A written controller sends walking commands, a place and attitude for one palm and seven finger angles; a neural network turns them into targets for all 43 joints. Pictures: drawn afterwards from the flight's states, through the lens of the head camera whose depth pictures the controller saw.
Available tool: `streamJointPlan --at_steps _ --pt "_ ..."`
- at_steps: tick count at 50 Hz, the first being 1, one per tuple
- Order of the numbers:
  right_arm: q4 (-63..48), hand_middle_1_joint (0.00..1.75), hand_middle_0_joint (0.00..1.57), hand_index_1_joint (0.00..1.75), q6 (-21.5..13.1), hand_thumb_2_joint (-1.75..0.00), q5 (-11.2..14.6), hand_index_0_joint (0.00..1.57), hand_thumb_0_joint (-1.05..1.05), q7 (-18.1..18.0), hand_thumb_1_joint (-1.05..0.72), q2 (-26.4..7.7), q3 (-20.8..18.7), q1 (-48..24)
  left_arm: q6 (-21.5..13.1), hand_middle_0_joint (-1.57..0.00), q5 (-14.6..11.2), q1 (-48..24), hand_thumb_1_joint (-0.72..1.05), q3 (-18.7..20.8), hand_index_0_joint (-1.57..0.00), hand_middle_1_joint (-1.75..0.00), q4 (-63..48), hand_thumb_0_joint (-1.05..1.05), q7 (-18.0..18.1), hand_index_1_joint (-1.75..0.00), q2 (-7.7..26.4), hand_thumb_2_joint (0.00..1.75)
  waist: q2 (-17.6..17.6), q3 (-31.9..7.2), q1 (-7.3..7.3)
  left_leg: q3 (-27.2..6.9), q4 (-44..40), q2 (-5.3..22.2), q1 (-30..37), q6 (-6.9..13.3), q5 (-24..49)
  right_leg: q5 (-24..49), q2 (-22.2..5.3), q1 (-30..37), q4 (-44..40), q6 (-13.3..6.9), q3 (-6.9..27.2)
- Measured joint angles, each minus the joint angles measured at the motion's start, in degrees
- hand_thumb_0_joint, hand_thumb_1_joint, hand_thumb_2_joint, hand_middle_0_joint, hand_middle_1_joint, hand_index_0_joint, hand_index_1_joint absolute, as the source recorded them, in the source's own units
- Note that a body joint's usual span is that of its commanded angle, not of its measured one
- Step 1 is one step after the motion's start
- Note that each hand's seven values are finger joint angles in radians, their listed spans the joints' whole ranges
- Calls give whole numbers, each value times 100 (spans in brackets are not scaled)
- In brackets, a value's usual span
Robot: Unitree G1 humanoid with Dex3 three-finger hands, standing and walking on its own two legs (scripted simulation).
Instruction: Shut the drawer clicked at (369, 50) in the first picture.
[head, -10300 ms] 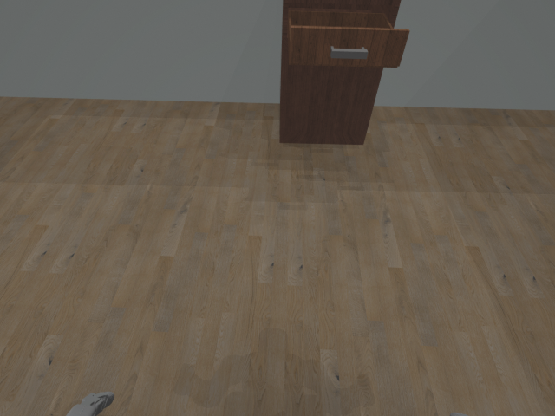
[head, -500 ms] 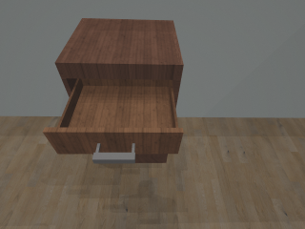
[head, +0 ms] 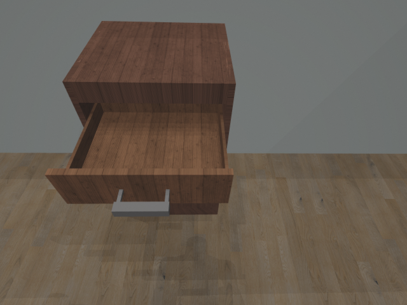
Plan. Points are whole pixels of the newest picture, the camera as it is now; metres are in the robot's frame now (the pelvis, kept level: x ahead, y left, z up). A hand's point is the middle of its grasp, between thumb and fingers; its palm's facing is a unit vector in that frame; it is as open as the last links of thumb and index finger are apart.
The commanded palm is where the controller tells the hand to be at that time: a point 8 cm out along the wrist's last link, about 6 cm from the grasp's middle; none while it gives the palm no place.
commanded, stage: shuffle to correct the standing spot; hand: left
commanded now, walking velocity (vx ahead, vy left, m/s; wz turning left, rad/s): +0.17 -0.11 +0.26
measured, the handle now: (143, 201) +0.37 +0.18 -0.09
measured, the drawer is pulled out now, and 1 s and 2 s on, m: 0.28 0.28 0.28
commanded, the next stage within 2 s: come to a stop and stand still in 0.22 s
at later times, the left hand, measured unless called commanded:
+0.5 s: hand out of the picture +0.00 +0.10 -0.19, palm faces +0.10 -0.99 -0.14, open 7.4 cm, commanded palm none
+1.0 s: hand out of the picture +0.08 +0.19 -0.18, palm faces +0.04 -0.96 -0.29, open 7.4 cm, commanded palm none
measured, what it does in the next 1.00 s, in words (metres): lifts its left foot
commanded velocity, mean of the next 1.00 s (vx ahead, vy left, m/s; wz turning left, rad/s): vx -0.01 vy -0.01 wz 0.02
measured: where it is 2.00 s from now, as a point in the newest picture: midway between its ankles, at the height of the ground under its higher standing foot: outside the picture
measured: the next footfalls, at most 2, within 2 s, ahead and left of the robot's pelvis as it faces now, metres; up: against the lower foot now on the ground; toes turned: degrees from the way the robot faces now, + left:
right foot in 1.12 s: +0.13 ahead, -0.13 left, +0.00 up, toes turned +1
right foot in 1.50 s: +0.04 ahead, -0.11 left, +0.00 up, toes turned +0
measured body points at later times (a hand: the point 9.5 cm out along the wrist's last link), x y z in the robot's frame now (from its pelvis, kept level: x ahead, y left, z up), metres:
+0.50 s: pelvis +0.07 -0.03 -0.01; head +0.10 -0.02 +0.44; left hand +0.00 +0.16 -0.17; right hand +0.07 -0.25 -0.17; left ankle +0.00 +0.06 -0.74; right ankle -0.01 -0.13 -0.73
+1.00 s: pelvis +0.05 -0.01 -0.02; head +0.07 -0.02 +0.43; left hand +0.08 +0.24 -0.16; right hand +0.15 -0.26 -0.16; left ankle +0.06 +0.07 -0.74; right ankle +0.02 -0.14 -0.70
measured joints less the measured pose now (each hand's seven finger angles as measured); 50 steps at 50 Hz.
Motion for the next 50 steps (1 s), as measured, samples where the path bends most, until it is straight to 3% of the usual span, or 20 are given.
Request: streamJointPlan --at_steps 11,17,20,22,26,29,33,36,38,41,43,45,46,48,50 --pt "73 30 20 30 85 -90 -51 20 0 39 -91 -5 -94 354 39 -19 68 205 91 73 -19 -30 -45 1 -106 -30 129 90 -52 -230 -9 -185 324 -21 -87 -89 -345 -490 -34 -82 454 -113 -180" --pt "59 30 20 30 12 -90 -50 20 0 -11 -91 -49 -92 329 -85 -19 25 294 91 115 -19 -30 -5 1 -85 -30 76 90 81 -108 -15 -301 826 190 -220 -222 -727 -699 170 32 480 -261 -313" --pt "39 30 20 30 23 -90 -61 20 0 -38 -91 -39 -70 174 -129 -19 16 327 91 130 -19 -30 32 1 -40 -30 67 90 53 3 10 -215 1239 342 -369 -262 -900 -811 279 123 514 -329 -377" --pt "39 30 20 30 4 -90 -48 20 1 -68 -91 -27 -52 18 -109 -19 -1 334 91 111 -19 -30 97 1 -16 -30 56 90 -30 56 40 -158 1076 363 -210 -298 -1036 -882 291 133 627 -329 -346" --pt "-66 30 20 30 -75 -90 -29 20 1 -177 -91 -22 -54 -193 12 -19 -80 118 91 74 -20 -30 160 1 5 -30 -16 90 -77 152 -8 -169 833 314 26 -245 -632 -442 201 61 1038 -210 -427" --pt "-147 30 20 30 -29 -90 -9 20 1 -189 -92 -83 -89 -159 70 -20 -68 -49 91 92 -20 -30 -29 1 12 -30 -25 90 -52 62 47 -178 605 236 143 -211 -294 -230 136 186 859 -118 -417" --pt "-299 30 20 30 66 -89 -14 20 1 -171 -93 -178 -165 -255 72 -20 18 -234 93 165 -20 -30 -209 3 68 -30 129 90 -17 43 115 -116 562 182 27 -275 -258 -424 105 245 470 -181 -338" --pt "-485 30 20 30 154 -90 -20 20 1 -140 -93 -231 -222 -411 -6 -20 32 -314 93 235 -20 -30 -367 3 82 -30 291 90 3 173 100 -80 1016 193 -316 -378 -319 -528 99 148 425 -333 -312" --pt "-575 30 20 30 229 -90 -31 20 1 -116 -92 -261 -243 -517 -25 -20 64 -315 93 251 -20 -30 -475 2 100 -30 401 90 -30 247 125 -118 1551 175 -617 -434 -936 -647 74 103 427 -421 -280" --pt "-680 30 20 30 332 -90 -35 20 1 -75 -92 -322 -260 -727 30 -20 105 -281 92 245 -20 -30 -584 2 114 -30 496 90 -43 365 188 -244 2106 188 -986 -477 -1412 -832 63 65 462 -367 -204" --pt "-906 30 20 30 348 -90 -15 20 1 -9 -91 -393 -252 -848 19 -20 91 -175 92 213 -20 -30 -662 1 133 -30 485 90 28 392 180 -298 1927 223 -1083 -400 -1358 -772 121 -92 676 -297 -122" --pt "-1205 30 20 30 233 -90 -26 20 1 62 -91 -479 -246 -895 -24 -20 15 -39 91 172 -20 -30 -776 1 91 -30 471 90 147 422 69 -286 1281 241 -914 -207 -165 -619 183 -331 1265 -244 -108" --pt "-1342 30 20 30 151 -90 -40 20 1 81 -91 -514 -244 -857 -12 -20 -33 -4 91 153 -20 -30 -810 1 62 -30 487 90 196 402 12 -286 1152 256 -790 -144 34 -529 197 -522 1763 -214 -106" --pt "-1511 30 20 30 68 -90 -62 20 1 88 -91 -535 -216 -709 96 -20 -68 -81 91 158 -20 -30 -844 1 22 -30 561 90 160 275 -40 -275 1172 157 -645 -90 -346 -1093 187 -943 2833 -176 118" --pt "-1585 30 20 30 72 -90 -105 20 0 78 -91 -567 -174 -569 196 -20 -51 -258 91 163 -20 -30 -962 1 2 -30 595 90 172 148 -12 -286 1200 71 -584 -72 -513 -1484 122 -1228 3220 -123 204"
